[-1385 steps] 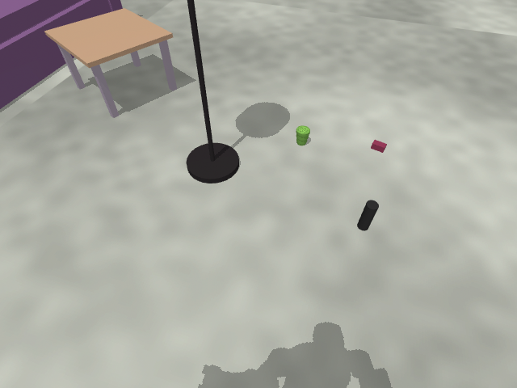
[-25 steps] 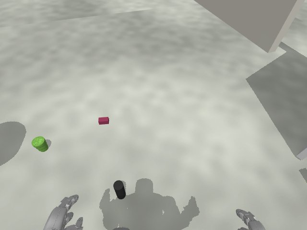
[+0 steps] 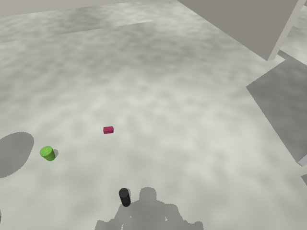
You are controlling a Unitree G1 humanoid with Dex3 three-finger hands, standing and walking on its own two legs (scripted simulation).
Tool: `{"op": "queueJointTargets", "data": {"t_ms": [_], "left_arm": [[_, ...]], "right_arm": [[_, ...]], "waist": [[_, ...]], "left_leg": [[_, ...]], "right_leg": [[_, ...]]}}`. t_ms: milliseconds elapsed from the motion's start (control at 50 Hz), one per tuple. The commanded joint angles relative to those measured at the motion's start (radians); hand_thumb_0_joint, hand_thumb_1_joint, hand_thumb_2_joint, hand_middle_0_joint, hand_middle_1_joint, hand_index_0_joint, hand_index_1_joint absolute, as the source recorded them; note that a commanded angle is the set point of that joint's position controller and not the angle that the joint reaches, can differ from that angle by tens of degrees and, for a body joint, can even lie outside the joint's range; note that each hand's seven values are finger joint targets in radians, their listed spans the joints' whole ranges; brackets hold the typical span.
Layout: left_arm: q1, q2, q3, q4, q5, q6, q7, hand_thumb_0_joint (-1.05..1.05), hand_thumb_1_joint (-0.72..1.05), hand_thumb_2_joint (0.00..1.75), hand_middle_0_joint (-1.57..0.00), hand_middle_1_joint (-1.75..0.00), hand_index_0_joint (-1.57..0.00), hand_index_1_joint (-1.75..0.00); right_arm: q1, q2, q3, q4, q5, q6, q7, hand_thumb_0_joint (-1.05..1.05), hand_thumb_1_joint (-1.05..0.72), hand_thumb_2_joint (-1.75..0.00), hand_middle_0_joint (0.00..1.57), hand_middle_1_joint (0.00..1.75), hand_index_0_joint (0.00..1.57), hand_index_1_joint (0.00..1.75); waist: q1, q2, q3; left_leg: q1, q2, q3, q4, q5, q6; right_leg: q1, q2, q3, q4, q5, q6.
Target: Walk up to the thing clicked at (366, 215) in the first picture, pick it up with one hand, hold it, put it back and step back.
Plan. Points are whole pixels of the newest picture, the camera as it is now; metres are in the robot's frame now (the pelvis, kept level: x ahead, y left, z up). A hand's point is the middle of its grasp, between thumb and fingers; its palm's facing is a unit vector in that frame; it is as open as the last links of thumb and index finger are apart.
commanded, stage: stand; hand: left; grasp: from the side
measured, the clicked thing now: (125, 197) +0.43 +0.19 -0.69
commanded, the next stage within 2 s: step back in 1.52 s
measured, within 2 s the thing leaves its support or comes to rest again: neither
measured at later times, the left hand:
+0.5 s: hand out of the picture +0.05 +0.23 -0.15, palm faces -0.02 -0.94 -0.35, open 7.4 cm
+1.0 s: hand out of the picture +0.08 +0.23 -0.15, palm faces -0.04 -0.94 -0.34, open 7.4 cm
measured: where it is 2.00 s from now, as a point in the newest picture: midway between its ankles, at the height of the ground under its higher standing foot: outside the picture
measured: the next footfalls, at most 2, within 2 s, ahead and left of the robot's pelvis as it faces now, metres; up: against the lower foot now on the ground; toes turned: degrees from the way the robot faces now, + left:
none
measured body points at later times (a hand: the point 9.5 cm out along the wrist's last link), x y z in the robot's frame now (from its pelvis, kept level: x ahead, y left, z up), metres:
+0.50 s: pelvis +0.00 -0.02 +0.01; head -0.01 -0.02 +0.45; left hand +0.05 +0.28 -0.13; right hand +0.06 -0.31 -0.14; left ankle +0.02 +0.12 -0.74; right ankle +0.02 -0.15 -0.74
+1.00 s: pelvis +0.01 -0.02 +0.01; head +0.02 -0.03 +0.46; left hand +0.09 +0.27 -0.13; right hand +0.06 -0.32 -0.14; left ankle +0.02 +0.12 -0.74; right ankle +0.02 -0.15 -0.74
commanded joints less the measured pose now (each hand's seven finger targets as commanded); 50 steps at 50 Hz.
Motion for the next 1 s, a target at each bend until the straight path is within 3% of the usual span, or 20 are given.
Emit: {"op": "queueJointTargets", "data": {"t_ms": [0,80,140,240,260,300,340,520,540,580,660,680,980], "left_arm": [[-0.045,0.190,0.036,-0.037,0.001,-0.028,0.011,0.00,0.90,0.90,-0.20,-0.30,-0.20,-0.30],[-0.052,0.194,0.033,-0.016,0.003,-0.033,0.011,0.00,0.90,0.90,-0.20,-0.30,-0.20,-0.30],[-0.069,0.199,0.037,-0.005,0.001,-0.028,0.009,0.00,0.90,0.90,-0.20,-0.30,-0.20,-0.30],[-0.067,0.203,0.036,0.009,0.002,-0.032,0.007,0.00,0.90,0.90,-0.20,-0.30,-0.20,-0.30],[-0.084,0.210,0.037,0.008,0.003,-0.032,0.007,0.00,0.90,0.90,-0.20,-0.30,-0.20,-0.30],[-0.092,0.205,0.037,0.007,-0.001,-0.036,0.008,0.00,0.90,0.90,-0.20,-0.30,-0.20,-0.30],[-0.095,0.214,0.039,0.010,-0.003,-0.034,0.007,0.00,0.90,0.90,-0.20,-0.30,-0.20,-0.30],[-0.111,0.211,0.041,0.016,-0.005,-0.033,0.003,0.00,0.90,0.90,-0.20,-0.30,-0.20,-0.30],[-0.107,0.213,0.041,0.020,-0.006,-0.032,0.002,0.00,0.90,0.90,-0.20,-0.30,-0.20,-0.30],[-0.105,0.212,0.041,0.020,-0.005,-0.035,0.001,0.00,0.90,0.90,-0.20,-0.30,-0.20,-0.30],[-0.119,0.212,0.041,0.016,-0.005,-0.032,-0.001,0.00,0.90,0.90,-0.20,-0.30,-0.20,-0.30],[-0.117,0.218,0.042,0.018,-0.007,-0.030,-0.002,0.00,0.90,0.90,-0.20,-0.30,-0.20,-0.30],[-0.129,0.211,0.043,0.012,-0.012,-0.031,-0.005,0.00,0.90,0.90,-0.20,-0.30,-0.20,-0.30]], "right_arm": [[-0.050,-0.217,-0.050,-0.038,0.006,-0.020,-0.014,0.00,-0.90,-0.90,0.20,0.30,0.20,0.30],[-0.054,-0.207,-0.046,-0.020,0.009,-0.019,-0.011,0.00,-0.90,-0.90,0.20,0.30,0.20,0.30],[-0.064,-0.212,-0.044,-0.012,0.008,-0.014,-0.012,0.00,-0.90,-0.90,0.20,0.30,0.20,0.30],[-0.084,-0.216,-0.042,-0.009,0.013,-0.016,-0.008,0.00,-0.90,-0.90,0.20,0.30,0.20,0.30],[-0.073,-0.207,-0.039,-0.005,0.013,-0.014,-0.006,0.00,-0.90,-0.90,0.20,0.30,0.20,0.30],[-0.075,-0.216,-0.042,-0.002,0.012,-0.015,-0.007,0.00,-0.90,-0.90,0.20,0.30,0.20,0.30],[-0.079,-0.219,-0.040,0.003,0.014,-0.015,-0.006,0.00,-0.90,-0.90,0.20,0.30,0.20,0.30],[-0.085,-0.230,-0.035,0.012,0.014,-0.014,-0.008,0.00,-0.90,-0.90,0.20,0.30,0.20,0.30],[-0.083,-0.227,-0.033,0.015,0.014,-0.014,-0.008,0.00,-0.90,-0.90,0.20,0.30,0.20,0.30],[-0.086,-0.231,-0.034,0.014,0.015,-0.016,-0.007,0.00,-0.90,-0.90,0.20,0.30,0.20,0.30],[-0.088,-0.237,-0.035,0.017,0.016,-0.015,-0.007,0.00,-0.90,-0.90,0.20,0.30,0.20,0.30],[-0.079,-0.234,-0.034,0.022,0.016,-0.014,-0.007,0.00,-0.90,-0.90,0.20,0.30,0.20,0.30],[-0.091,-0.241,-0.031,0.023,0.016,-0.022,-0.010,0.00,-0.90,-0.90,0.20,0.30,0.20,0.30]], "waist": [[-0.006,0.016,-0.015],[-0.008,-0.010,-0.019],[-0.011,0.020,0.011],[-0.005,-0.015,-0.010],[-0.014,-0.036,0.002],[-0.015,-0.004,-0.034],[-0.015,-0.023,-0.008],[-0.014,0.003,-0.033],[-0.013,-0.006,-0.015],[-0.012,-0.004,-0.038],[-0.015,0.007,-0.031],[-0.017,-0.007,-0.005],[-0.015,0.000,-0.080]], "left_leg": [[-0.032,0.101,-0.110,-0.152,-0.014,0.017],[0.002,0.098,-0.097,-0.139,0.043,0.014],[-0.030,0.100,-0.105,-0.172,-0.059,0.011],[0.010,0.103,-0.097,-0.157,0.009,0.012],[-0.005,0.097,-0.091,-0.156,0.007,0.009],[0.025,0.108,-0.087,-0.142,0.041,0.014],[0.015,0.104,-0.088,-0.152,0.034,0.009],[0.018,0.117,-0.080,-0.162,0.049,0.009],[0.007,0.112,-0.081,-0.170,0.021,0.006],[0.033,0.118,-0.080,-0.159,0.062,0.008],[0.029,0.122,-0.077,-0.165,0.047,0.007],[0.007,0.114,-0.077,-0.175,0.011,0.002],[0.073,0.137,-0.062,-0.165,0.148,0.002]], "right_leg": [[0.021,-0.052,0.058,-0.109,0.008,-0.058],[0.013,-0.062,0.068,-0.138,0.022,-0.055],[0.000,-0.051,0.061,-0.139,-0.031,-0.053],[-0.003,-0.060,0.072,-0.155,-0.012,-0.054],[-0.013,-0.059,0.075,-0.167,-0.047,-0.053],[0.007,-0.068,0.083,-0.164,0.011,-0.055],[-0.002,-0.066,0.086,-0.176,-0.019,-0.057],[0.028,-0.063,0.081,-0.169,0.042,-0.057],[0.011,-0.058,0.080,-0.175,0.005,-0.055],[0.022,-0.063,0.084,-0.175,0.041,-0.056],[0.010,-0.060,0.085,-0.177,0.021,-0.058],[-0.003,-0.056,0.088,-0.188,-0.024,-0.057],[0.051,-0.062,0.084,-0.145,0.177,-0.063]]}}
